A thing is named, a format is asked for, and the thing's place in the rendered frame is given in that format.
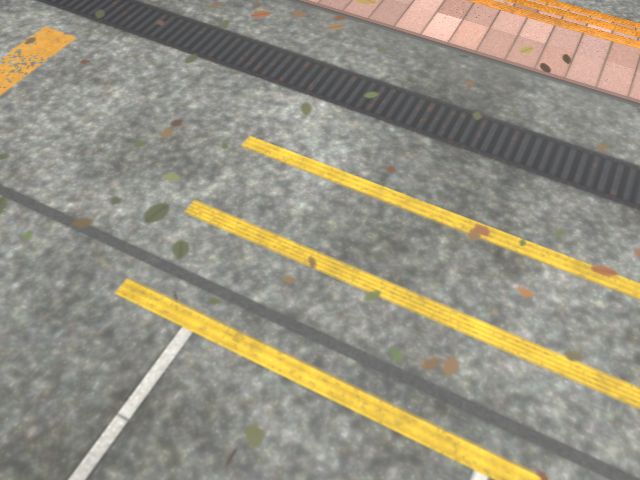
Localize stairs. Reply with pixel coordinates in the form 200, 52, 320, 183
493, 0, 640, 41

